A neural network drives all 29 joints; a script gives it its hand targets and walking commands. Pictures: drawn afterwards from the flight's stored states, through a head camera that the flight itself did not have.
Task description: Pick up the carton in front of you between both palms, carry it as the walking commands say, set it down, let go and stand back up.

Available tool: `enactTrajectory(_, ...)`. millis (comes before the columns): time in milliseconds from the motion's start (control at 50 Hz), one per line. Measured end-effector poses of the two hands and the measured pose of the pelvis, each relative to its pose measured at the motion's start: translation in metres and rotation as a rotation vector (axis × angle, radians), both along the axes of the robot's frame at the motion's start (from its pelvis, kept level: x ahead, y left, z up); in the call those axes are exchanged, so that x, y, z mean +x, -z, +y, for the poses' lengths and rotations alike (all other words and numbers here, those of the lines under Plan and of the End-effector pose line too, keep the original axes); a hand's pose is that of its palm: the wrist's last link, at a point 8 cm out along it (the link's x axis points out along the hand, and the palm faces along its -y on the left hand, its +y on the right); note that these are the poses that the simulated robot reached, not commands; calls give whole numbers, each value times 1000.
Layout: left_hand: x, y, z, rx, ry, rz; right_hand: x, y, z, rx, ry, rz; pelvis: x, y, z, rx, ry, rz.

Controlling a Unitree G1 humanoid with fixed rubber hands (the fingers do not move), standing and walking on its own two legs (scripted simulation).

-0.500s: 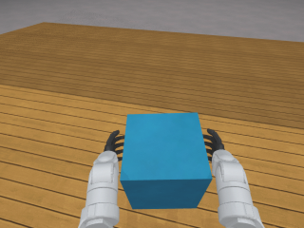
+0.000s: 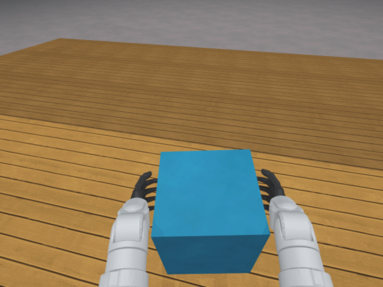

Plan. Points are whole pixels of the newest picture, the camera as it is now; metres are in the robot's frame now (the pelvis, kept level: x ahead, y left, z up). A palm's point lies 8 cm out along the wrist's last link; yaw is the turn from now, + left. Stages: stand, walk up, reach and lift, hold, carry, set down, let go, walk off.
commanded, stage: reach and lift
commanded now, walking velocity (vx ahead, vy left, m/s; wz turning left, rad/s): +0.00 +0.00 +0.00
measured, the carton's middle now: (206, 214) +0.30 +0.00 -0.04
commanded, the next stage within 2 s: hold in 0.14 s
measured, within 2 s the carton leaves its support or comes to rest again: neither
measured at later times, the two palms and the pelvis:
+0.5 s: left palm (137, 206) +0.27 +0.15 +0.05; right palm (280, 206) +0.27 -0.15 +0.05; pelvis -0.02 +0.01 +0.00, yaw +0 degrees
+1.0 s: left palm (144, 157) +0.37 +0.14 +0.09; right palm (279, 159) +0.36 -0.16 +0.10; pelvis +0.10 +0.00 -0.02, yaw -2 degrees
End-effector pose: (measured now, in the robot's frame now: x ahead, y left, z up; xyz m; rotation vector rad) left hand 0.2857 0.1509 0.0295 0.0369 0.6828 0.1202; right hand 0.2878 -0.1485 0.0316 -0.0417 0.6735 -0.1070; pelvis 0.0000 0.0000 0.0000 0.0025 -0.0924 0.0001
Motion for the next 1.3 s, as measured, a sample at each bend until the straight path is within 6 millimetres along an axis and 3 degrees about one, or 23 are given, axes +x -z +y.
enactTrajectory(240,-8,-7,2,-6,-15,-14,-4,-7,2,8,-5,-14,-6,0,-2,-1,-4,-15)
enactTrajectory(380,-12,-22,1,-6,-1,-46,-13,-22,1,8,12,-45,-9,-1,2,-3,-6,-35)
enactTrajectory(580,-13,-16,0,-15,3,-11,-19,-15,0,22,35,-11,-18,2,6,-2,6,-20)
enactTrajectory(720,5,-46,-11,-26,-13,-114,-2,-40,-11,63,55,-113,-3,10,-3,9,61,82)
enactTrajectory(820,26,-60,-25,-52,-3,-126,12,-56,-24,51,78,-126,26,7,-12,9,12,122)
enactTrajectory(940,60,-72,-18,-72,-15,-134,48,-74,-17,57,94,-134,73,3,-5,28,27,168)
enactTrajectory(1020,86,-61,-7,-81,-25,-115,73,-60,-8,69,113,-114,110,16,5,35,47,175)
enactTrajectory(1140,126,-52,-20,-66,10,14,94,-41,-19,128,204,10,167,4,6,5,76,194)
enactTrajectory(1220,169,-51,-33,-76,9,4,131,-42,-34,129,232,-3,212,4,-5,-5,70,186)
enactTrajectory(1300,218,-41,-46,-81,-29,-47,188,-39,-50,115,217,-54,266,20,-26,-2,63,168)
